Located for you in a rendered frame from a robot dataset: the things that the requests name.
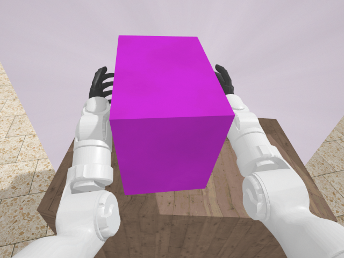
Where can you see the robot right upper arm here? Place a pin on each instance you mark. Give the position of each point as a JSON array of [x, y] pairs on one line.
[[279, 200]]

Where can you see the robot right forearm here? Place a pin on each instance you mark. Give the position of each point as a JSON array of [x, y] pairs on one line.
[[252, 148]]

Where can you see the carton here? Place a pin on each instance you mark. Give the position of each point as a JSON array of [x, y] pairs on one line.
[[169, 115]]

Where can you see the robot left upper arm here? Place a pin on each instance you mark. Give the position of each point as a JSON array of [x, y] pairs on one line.
[[84, 222]]

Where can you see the robot right hand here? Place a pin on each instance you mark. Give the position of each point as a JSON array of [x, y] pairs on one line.
[[224, 80]]

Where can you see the robot left forearm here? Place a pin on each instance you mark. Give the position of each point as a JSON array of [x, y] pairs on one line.
[[91, 168]]

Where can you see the robot left hand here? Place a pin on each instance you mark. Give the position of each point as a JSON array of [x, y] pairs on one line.
[[98, 86]]

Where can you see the pedestal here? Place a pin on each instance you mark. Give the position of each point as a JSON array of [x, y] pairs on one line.
[[198, 223]]

